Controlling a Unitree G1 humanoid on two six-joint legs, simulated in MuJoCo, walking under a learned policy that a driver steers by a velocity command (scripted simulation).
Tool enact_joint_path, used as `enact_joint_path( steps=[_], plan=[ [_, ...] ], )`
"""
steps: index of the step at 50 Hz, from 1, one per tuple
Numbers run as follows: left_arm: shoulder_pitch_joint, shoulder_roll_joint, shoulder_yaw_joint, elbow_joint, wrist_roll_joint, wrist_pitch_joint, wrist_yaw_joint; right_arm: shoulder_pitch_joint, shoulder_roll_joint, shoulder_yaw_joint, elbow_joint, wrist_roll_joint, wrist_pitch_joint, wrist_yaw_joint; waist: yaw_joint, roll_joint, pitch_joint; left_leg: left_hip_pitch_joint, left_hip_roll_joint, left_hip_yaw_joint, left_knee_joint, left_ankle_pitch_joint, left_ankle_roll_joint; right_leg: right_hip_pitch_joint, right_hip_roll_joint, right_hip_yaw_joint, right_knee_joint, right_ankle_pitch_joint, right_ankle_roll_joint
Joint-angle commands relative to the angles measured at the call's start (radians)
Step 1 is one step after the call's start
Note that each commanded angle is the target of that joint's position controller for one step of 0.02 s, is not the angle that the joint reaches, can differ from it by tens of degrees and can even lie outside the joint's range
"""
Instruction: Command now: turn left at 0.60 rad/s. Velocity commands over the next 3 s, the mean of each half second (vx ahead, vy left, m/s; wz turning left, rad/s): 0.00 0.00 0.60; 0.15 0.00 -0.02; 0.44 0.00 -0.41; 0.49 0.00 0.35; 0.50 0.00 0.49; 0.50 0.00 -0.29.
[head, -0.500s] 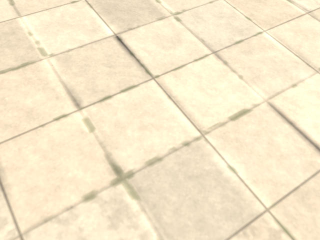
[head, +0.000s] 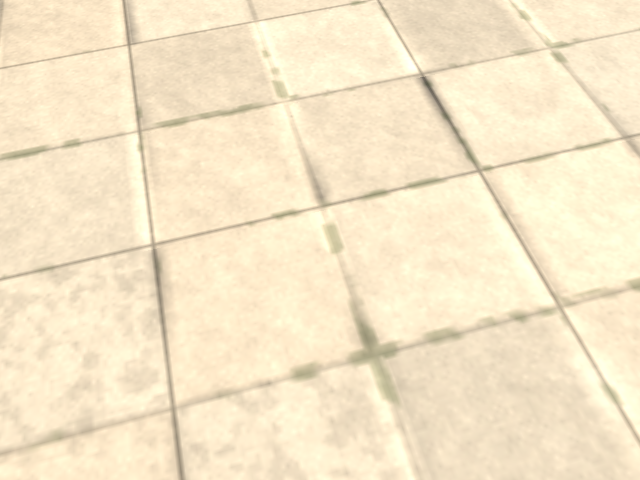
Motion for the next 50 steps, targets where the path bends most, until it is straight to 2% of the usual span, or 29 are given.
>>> enact_joint_path(
  steps=[1, 5, 6, 7, 8, 9, 10, 11, 13, 16, 20, 27, 30, 31, 32, 33, 34, 35, 36, 38, 40, 43, 44, 45, 46, 47, 48, 49, 50],
  plan=[
    [-0.021, 0.221, 0.065, -0.061, -0.008, -0.001, -0.003, -0.075, -0.049, 0.000, -0.115, -0.004, -0.019, 0.012, 0.038, -0.213, -0.136, 0.007, 0.028, 0.057, -0.148, 0.000, 0.007, 0.154, -0.250, 0.131, -0.097, 0.421, -0.220],
    [-0.031, 0.236, 0.070, -0.051, -0.037, -0.005, -0.018, -0.023, -0.067, -0.012, -0.109, 0.000, -0.009, 0.027, 0.006, -0.214, -0.138, 0.140, 0.011, 0.109, -0.379, 0.100, 0.061, 0.127, -0.268, 0.091, -0.033, 0.393, -0.179],
    [-0.040, 0.228, 0.068, -0.047, -0.048, -0.007, -0.018, 0.017, -0.067, -0.017, -0.095, -0.001, -0.008, 0.029, -0.021, -0.199, -0.141, 0.220, -0.007, 0.127, -0.496, 0.192, 0.091, 0.094, -0.255, 0.061, 0.020, 0.352, -0.144],
    [0.009, 0.191, 0.059, -0.026, -0.047, -0.012, -0.022, 0.060, -0.092, -0.030, -0.081, -0.003, -0.008, 0.021, -0.033, -0.137, -0.153, 0.346, -0.019, 0.096, -0.591, 0.300, 0.127, 0.016, -0.219, 0.009, 0.117, 0.253, -0.080],
    [0.040, 0.135, 0.042, -0.032, -0.009, -0.014, -0.027, 0.099, -0.193, -0.058, -0.089, -0.001, -0.014, 0.007, -0.024, 0.108, -0.164, 0.520, 0.158, -0.171, -0.642, 0.617, 0.199, -0.206, -0.119, -0.088, 0.376, -0.059, 0.020],
    [-0.027, 0.100, 0.024, -0.094, 0.028, -0.016, -0.020, 0.081, -0.267, -0.061, -0.123, -0.028, -0.031, 0.004, -0.021, 0.290, -0.164, 0.525, 0.385, -0.487, -0.616, 0.860, 0.416, -0.450, 0.021, -0.035, 0.611, -0.469, 0.086],
    [-0.091, 0.153, 0.040, -0.105, 0.003, -0.016, -0.010, 0.104, -0.219, -0.051, -0.115, -0.052, -0.056, 0.016, -0.090, 0.182, -0.226, 0.472, 0.392, -0.484, -0.654, 0.745, 0.489, -0.451, 0.019, 0.100, 0.755, -0.468, 0.082],
    [-0.096, 0.174, 0.048, -0.102, -0.016, -0.013, -0.007, 0.059, -0.188, -0.037, -0.100, -0.047, -0.071, 0.016, -0.057, 0.146, -0.170, 0.432, 0.323, -0.387, -0.662, 0.639, 0.430, -0.457, -0.001, 0.123, 0.781, -0.381, 0.066],
    [-0.065, 0.188, 0.059, -0.073, -0.004, -0.006, 0.004, -0.038, -0.134, -0.019, -0.101, -0.011, -0.070, 0.003, -0.015, 0.099, -0.124, 0.381, 0.230, -0.290, -0.658, 0.540, 0.333, -0.447, -0.018, 0.133, 0.722, -0.226, 0.065],
    [-0.024, 0.160, 0.054, -0.059, -0.004, -0.009, -0.005, -0.055, -0.123, -0.007, -0.104, -0.020, -0.061, -0.013, 0.007, 0.101, -0.161, 0.344, 0.185, -0.252, -0.653, 0.603, 0.332, -0.367, 0.023, 0.117, 0.714, -0.120, 0.089],
    [-0.063, 0.131, 0.040, -0.075, -0.008, -0.011, -0.006, -0.034, -0.137, -0.012, -0.092, -0.016, -0.055, -0.021, -0.016, 0.106, -0.150, 0.369, 0.170, -0.301, -0.641, 0.511, 0.333, -0.355, 0.042, 0.131, 0.510, -0.105, 0.102],
    [-0.067, 0.137, 0.041, -0.090, -0.019, -0.032, -0.025, -0.060, -0.155, -0.020, -0.093, -0.012, -0.039, -0.007, -0.029, 0.131, -0.144, 0.316, 0.155, -0.451, -0.598, 0.473, 0.335, -0.211, 0.083, 0.151, 0.277, -0.158, 0.080],
    [0.013, 0.120, 0.035, -0.064, -0.018, -0.043, -0.042, -0.095, -0.103, 0.002, -0.088, -0.009, -0.032, -0.010, 0.007, 0.128, -0.189, 0.316, 0.134, -0.414, -0.530, 0.533, 0.290, -0.060, 0.056, 0.114, 0.066, -0.011, 0.052],
    [0.019, 0.105, 0.027, -0.063, -0.003, -0.047, -0.045, -0.074, -0.060, 0.019, -0.075, -0.011, -0.034, -0.012, 0.015, 0.100, -0.189, 0.274, 0.102, -0.386, -0.522, 0.445, 0.242, 0.039, 0.024, 0.132, -0.061, 0.149, 0.032],
    [0.000, 0.138, 0.024, -0.080, 0.021, -0.050, -0.044, -0.003, 0.001, 0.038, -0.055, -0.037, -0.041, -0.012, -0.029, -0.043, -0.209, 0.224, 0.020, -0.290, -0.422, 0.240, 0.173, 0.125, -0.118, 0.286, -0.103, 0.325, -0.013],
    [-0.083, 0.138, 0.007, -0.089, 0.042, -0.050, -0.046, 0.063, -0.006, 0.034, -0.037, -0.046, -0.047, -0.012, -0.115, -0.198, -0.149, 0.196, -0.067, -0.179, -0.414, -0.020, 0.116, 0.033, -0.210, 0.410, -0.096, 0.408, -0.145],
    [-0.118, 0.088, -0.008, -0.098, 0.030, -0.054, -0.049, 0.049, -0.039, 0.029, -0.028, -0.064, -0.053, -0.015, -0.104, -0.210, -0.128, 0.271, -0.019, -0.148, -0.456, -0.006, 0.074, -0.059, -0.224, 0.441, -0.126, 0.280, -0.206],
    [-0.109, 0.091, -0.008, -0.093, 0.014, -0.053, -0.050, 0.012, -0.058, 0.023, -0.021, -0.063, -0.058, -0.014, -0.080, -0.186, -0.121, 0.294, -0.023, -0.124, -0.507, 0.076, 0.071, -0.050, -0.148, 0.392, -0.135, 0.053, -0.161],
    [-0.066, 0.138, 0.006, -0.081, 0.000, -0.047, -0.045, -0.041, -0.055, 0.021, -0.019, -0.060, -0.060, -0.013, -0.040, -0.180, -0.112, 0.298, -0.048, -0.091, -0.498, 0.093, 0.071, -0.049, -0.097, 0.368, -0.144, -0.161, -0.120],
    [-0.002, 0.202, 0.016, -0.068, -0.014, -0.037, -0.029, -0.080, -0.044, 0.020, -0.031, -0.045, -0.071, -0.010, -0.015, -0.208, -0.037, 0.226, -0.065, -0.027, -0.454, 0.047, 0.070, -0.076, -0.112, 0.446, -0.200, -0.412, -0.132],
    [0.040, 0.202, 0.017, -0.071, -0.019, -0.028, -0.017, -0.072, -0.028, 0.023, -0.023, -0.029, -0.103, -0.003, -0.008, -0.230, -0.006, 0.186, -0.060, 0.003, -0.457, 0.035, 0.080, -0.066, -0.128, 0.513, -0.212, -0.449, -0.160],
    [0.035, 0.177, 0.012, -0.095, -0.030, -0.021, -0.010, -0.026, -0.007, 0.020, 0.006, -0.019, -0.152, 0.014, -0.036, -0.205, -0.032, 0.282, -0.038, 0.000, -0.561, 0.066, 0.120, -0.085, -0.093, 0.522, -0.164, -0.404, -0.161],
    [0.014, 0.159, 0.008, -0.112, -0.033, -0.022, -0.010, 0.008, -0.018, 0.014, 0.020, -0.018, -0.162, 0.016, -0.058, -0.174, -0.053, 0.378, -0.012, -0.019, -0.591, 0.095, 0.138, -0.145, -0.063, 0.493, -0.124, -0.364, -0.141],
    [-0.023, 0.128, 0.001, -0.140, -0.034, -0.027, -0.012, 0.061, -0.049, 0.002, 0.036, -0.023, -0.168, 0.016, -0.088, -0.091, -0.064, 0.474, 0.043, -0.086, -0.615, 0.023, 0.167, -0.251, -0.006, 0.410, -0.011, -0.318, -0.101],
    [-0.045, 0.085, -0.010, -0.168, -0.039, -0.036, -0.014, 0.141, -0.084, -0.010, 0.057, -0.026, -0.170, 0.014, -0.112, 0.038, -0.070, 0.571, 0.139, -0.243, -0.697, -0.142, 0.223, -0.390, 0.082, 0.271, 0.185, -0.287, -0.053],
    [-0.056, 0.085, -0.012, -0.199, -0.051, -0.045, -0.019, 0.178, -0.138, -0.025, 0.074, -0.024, -0.168, 0.018, -0.108, 0.164, -0.020, 0.593, 0.301, -0.462, -0.801, -0.231, 0.316, -0.531, 0.099, 0.174, 0.361, -0.276, -0.033],
    [-0.067, 0.134, 0.003, -0.205, -0.056, -0.051, -0.021, 0.183, -0.113, -0.021, 0.076, -0.027, -0.169, 0.015, -0.111, 0.142, 0.041, 0.592, 0.380, -0.527, -0.812, -0.169, 0.370, -0.651, 0.038, 0.173, 0.527, -0.335, -0.026],
    [-0.041, 0.138, 0.008, -0.193, -0.058, -0.056, -0.026, 0.188, -0.081, -0.012, 0.079, -0.023, -0.171, 0.007, -0.100, 0.079, 0.047, 0.616, 0.378, -0.487, -0.803, -0.098, 0.370, -0.708, 0.013, 0.200, 0.617, -0.299, -0.027],
    [-0.020, 0.121, 0.005, -0.183, -0.057, -0.058, -0.033, 0.187, -0.069, -0.008, 0.081, -0.022, -0.171, 0.002, -0.092, 0.058, 0.031, 0.654, 0.354, -0.416, -0.798, -0.024, 0.349, -0.744, -0.006, 0.207, 0.663, -0.240, -0.026]
  ],
)
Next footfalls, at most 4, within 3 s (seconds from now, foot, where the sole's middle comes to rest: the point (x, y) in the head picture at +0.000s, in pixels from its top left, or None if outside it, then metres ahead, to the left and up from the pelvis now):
0.16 left None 0.03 0.15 -0.78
0.64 right None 0.10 -0.06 -0.78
1.28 right None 0.38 -0.08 -0.78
1.86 left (293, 362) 0.70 0.13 -0.78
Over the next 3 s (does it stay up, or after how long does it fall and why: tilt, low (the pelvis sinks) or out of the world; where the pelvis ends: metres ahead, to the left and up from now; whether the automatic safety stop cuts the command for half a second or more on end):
stays up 1.12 0.19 0.00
